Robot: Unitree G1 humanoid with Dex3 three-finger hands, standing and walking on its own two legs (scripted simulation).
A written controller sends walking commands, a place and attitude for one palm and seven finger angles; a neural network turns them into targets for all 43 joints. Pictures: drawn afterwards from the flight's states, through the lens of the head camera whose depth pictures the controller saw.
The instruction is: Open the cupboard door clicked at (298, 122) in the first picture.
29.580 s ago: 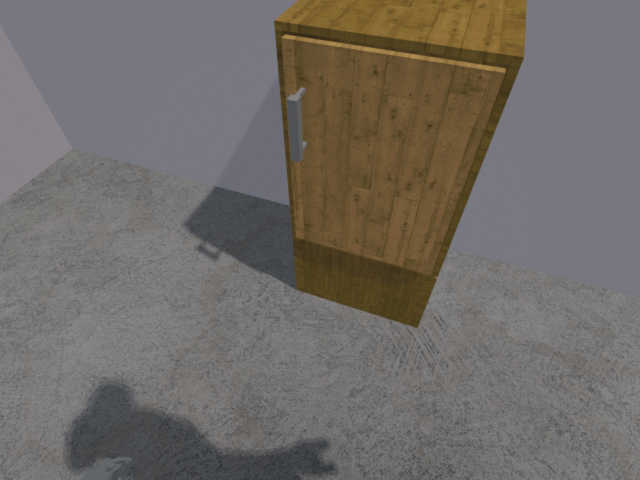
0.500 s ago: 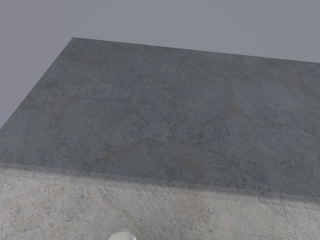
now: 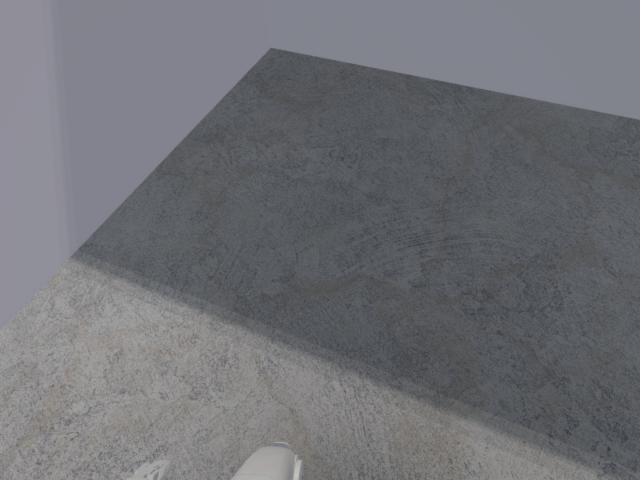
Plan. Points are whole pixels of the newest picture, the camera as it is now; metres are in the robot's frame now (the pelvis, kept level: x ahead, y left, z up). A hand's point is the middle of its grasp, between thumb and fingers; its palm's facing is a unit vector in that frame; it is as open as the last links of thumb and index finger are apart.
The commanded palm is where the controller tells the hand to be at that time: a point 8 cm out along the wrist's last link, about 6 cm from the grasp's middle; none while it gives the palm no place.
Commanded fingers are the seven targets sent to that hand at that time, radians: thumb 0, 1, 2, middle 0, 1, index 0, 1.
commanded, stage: turn to face it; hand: left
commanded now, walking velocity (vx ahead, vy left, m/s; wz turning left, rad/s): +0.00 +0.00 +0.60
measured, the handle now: out of the picture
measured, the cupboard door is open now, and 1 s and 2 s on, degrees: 41 41 41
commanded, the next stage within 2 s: none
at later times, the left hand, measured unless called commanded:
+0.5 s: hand out of the picture +0.07 +0.23 -0.16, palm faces +0.30 -0.92 -0.27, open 7.4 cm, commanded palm none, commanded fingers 0.00 0.90 0.90 -0.20 -0.30 -0.20 -0.30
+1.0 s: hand out of the picture +0.00 +0.18 -0.18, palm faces +0.60 -0.77 -0.23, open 7.4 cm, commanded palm none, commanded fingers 0.00 0.90 0.90 -0.20 -0.30 -0.20 -0.30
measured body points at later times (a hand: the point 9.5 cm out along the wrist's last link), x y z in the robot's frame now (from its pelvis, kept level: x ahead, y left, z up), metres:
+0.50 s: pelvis +0.05 -0.01 +0.00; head +0.11 +0.02 +0.45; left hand +0.06 +0.27 -0.14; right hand +0.22 -0.23 -0.13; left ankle +0.01 +0.11 -0.73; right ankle +0.09 -0.15 -0.69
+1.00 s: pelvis +0.09 -0.02 -0.01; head +0.12 +0.04 +0.44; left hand -0.03 +0.22 -0.16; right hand +0.34 -0.15 -0.13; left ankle +0.03 +0.07 -0.73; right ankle +0.11 -0.15 -0.70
